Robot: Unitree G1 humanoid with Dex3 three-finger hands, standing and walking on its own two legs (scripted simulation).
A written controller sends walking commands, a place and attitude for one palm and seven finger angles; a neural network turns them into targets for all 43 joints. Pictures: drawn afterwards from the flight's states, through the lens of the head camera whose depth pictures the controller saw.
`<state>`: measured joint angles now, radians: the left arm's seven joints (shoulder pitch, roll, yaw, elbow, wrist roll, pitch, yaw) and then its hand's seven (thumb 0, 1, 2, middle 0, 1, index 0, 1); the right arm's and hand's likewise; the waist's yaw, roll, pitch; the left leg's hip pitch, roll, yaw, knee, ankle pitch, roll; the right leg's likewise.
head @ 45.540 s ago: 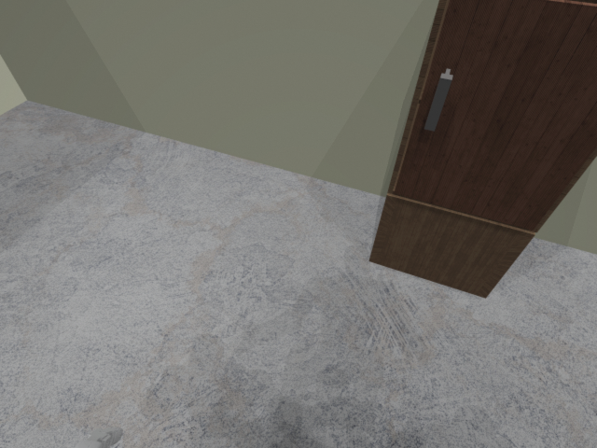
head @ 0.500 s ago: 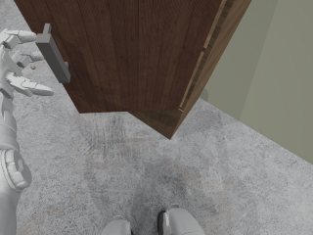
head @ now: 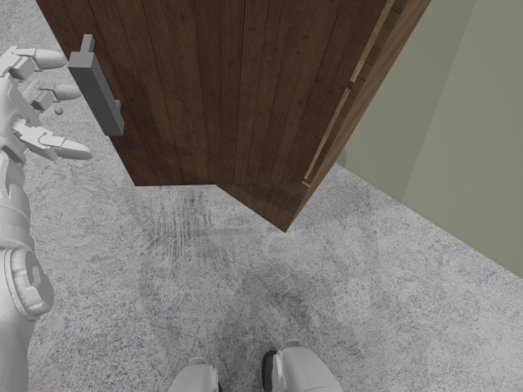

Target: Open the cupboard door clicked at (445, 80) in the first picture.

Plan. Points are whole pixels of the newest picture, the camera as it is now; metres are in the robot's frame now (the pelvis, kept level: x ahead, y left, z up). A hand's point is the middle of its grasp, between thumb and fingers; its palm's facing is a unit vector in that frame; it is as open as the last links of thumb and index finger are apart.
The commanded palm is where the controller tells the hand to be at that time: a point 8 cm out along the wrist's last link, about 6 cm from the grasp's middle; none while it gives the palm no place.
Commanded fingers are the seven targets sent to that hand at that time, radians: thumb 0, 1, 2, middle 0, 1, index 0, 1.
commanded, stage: move the hooked fingers beside the handle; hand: left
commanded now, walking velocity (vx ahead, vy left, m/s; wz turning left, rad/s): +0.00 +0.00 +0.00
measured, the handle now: (102, 87) +0.55 +0.20 +0.07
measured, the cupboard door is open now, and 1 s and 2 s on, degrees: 40 40 40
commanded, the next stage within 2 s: slide the fingers in behind the handle in 0.30 s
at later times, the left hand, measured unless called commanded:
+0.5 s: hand (58, 111) +0.50 +0.25 +0.08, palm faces -0.01 -1.00 -0.01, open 13.9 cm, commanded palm +0.48 +0.29 +0.07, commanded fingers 0.00 -0.50 0.30 -0.30 -1.20 -0.30 -1.20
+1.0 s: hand (89, 111) +0.50 +0.21 +0.08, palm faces -0.02 -1.00 -0.01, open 14.0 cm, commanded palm +0.48 +0.25 +0.07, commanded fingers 0.00 -0.50 0.30 -0.30 -1.20 -0.30 -1.20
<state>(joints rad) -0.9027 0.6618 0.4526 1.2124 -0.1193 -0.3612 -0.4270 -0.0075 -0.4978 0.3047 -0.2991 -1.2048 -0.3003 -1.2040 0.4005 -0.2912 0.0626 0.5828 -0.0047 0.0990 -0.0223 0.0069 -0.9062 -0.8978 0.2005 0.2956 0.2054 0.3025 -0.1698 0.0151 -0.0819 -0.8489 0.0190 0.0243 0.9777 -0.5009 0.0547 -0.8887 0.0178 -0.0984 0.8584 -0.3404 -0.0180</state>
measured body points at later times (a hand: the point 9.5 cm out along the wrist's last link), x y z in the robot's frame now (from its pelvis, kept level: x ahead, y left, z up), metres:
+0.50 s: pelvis +0.00 +0.00 +0.00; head +0.14 +0.03 +0.43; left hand +0.50 +0.30 +0.08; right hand +0.00 -0.26 -0.10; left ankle -0.03 +0.08 -0.68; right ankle +0.03 -0.12 -0.68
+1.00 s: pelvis +0.00 +0.01 +0.00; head +0.13 +0.03 +0.43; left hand +0.50 +0.27 +0.08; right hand +0.01 -0.26 -0.11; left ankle -0.03 +0.08 -0.68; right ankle +0.03 -0.12 -0.68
